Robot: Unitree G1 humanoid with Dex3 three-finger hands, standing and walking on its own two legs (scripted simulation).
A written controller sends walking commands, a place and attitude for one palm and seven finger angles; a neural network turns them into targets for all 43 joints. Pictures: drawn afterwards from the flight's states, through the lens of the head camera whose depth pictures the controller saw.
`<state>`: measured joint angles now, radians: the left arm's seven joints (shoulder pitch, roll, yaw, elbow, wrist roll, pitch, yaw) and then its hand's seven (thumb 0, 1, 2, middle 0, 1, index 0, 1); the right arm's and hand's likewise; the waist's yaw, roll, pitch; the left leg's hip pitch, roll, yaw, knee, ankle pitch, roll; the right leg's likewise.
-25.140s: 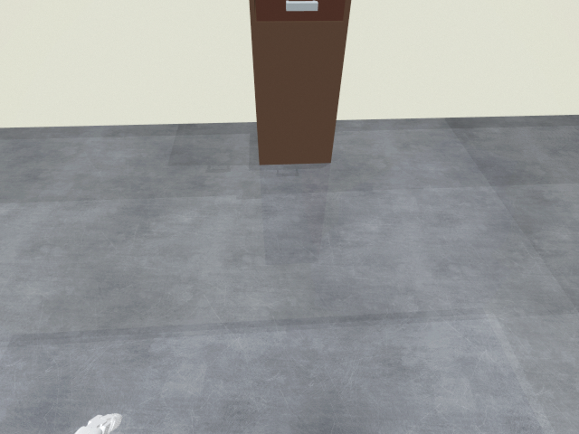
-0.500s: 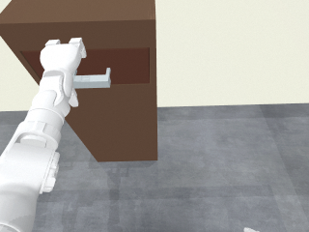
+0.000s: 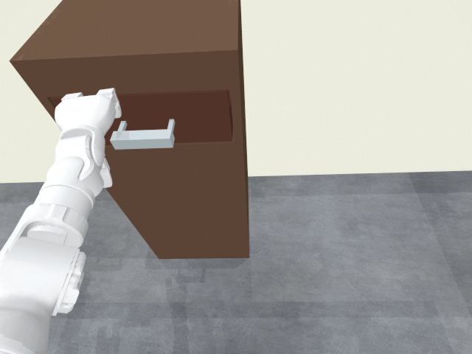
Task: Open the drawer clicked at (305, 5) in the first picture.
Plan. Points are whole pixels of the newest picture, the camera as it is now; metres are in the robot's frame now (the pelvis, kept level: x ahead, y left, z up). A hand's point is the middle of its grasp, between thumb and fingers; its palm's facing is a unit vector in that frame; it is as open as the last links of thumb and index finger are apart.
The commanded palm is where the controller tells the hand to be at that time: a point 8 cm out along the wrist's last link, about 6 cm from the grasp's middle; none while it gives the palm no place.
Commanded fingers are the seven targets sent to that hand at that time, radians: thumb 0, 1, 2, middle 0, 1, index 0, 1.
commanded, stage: lower the fingers behind the handle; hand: left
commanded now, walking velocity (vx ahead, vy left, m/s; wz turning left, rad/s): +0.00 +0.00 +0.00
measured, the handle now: (145, 131) +0.54 +0.20 +0.05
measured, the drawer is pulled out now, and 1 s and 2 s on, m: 0.00 0.00 0.01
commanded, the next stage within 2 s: close the thumb around the handle in 1.62 s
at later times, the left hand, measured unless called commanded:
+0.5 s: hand (132, 150) +0.47 +0.20 +0.07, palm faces -0.05 +0.03 -1.00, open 13.8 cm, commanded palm +0.45 +0.20 +0.13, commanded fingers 0.00 -0.50 0.30 -0.30 -1.20 -0.30 -1.20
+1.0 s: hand (142, 155) +0.47 +0.19 +0.05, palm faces +0.00 +0.00 -1.00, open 14.1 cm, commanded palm +0.45 +0.20 +0.10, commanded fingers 0.00 -0.50 0.30 -0.30 -1.20 -0.30 -1.20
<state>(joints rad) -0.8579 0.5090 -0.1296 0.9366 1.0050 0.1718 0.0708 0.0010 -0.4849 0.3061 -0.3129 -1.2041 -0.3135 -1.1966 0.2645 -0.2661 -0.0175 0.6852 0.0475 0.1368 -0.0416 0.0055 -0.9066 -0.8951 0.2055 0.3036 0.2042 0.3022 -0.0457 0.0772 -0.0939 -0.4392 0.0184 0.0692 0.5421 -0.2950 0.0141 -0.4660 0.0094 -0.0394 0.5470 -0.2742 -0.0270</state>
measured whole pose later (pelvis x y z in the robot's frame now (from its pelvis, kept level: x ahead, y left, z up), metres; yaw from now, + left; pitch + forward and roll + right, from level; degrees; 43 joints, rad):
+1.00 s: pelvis +0.00 +0.01 -0.01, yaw -1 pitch +15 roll +0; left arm -0.82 0.41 -0.12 0.95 1.08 0.03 0.25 0.00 -0.49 0.31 -0.25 -1.18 -0.27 -1.19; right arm 0.31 -0.26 -0.06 0.69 0.02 0.11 -0.02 0.01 -0.91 -0.90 0.20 0.30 0.20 0.30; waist -0.08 0.04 -0.12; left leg -0.57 0.02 0.08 0.66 -0.34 0.02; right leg -0.59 0.01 -0.03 0.64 -0.31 -0.02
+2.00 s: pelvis +0.00 +0.01 -0.01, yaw -1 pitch +15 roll +0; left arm -0.74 0.41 -0.09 0.90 1.08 0.01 0.25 0.00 -0.15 0.45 -0.27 -1.22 -0.30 -1.21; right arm 0.32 -0.25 -0.05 0.68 0.01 0.12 -0.02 0.00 -0.91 -0.90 0.21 0.30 0.20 0.30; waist -0.08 0.05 -0.13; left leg -0.57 0.03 0.08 0.68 -0.36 0.02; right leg -0.60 0.02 -0.02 0.66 -0.32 -0.02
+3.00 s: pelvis +0.01 +0.01 -0.01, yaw -1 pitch +12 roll +0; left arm -0.45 0.37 -0.13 0.56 1.05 0.06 0.22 0.01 0.66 0.79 -0.25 -1.35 -0.31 -1.30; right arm 0.25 -0.26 -0.05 0.64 0.02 0.13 -0.01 0.01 -0.91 -0.90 0.20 0.30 0.20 0.30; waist -0.04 0.06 -0.12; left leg -0.47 0.03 0.08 0.62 -0.36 0.02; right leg -0.50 0.02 -0.02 0.61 -0.32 -0.02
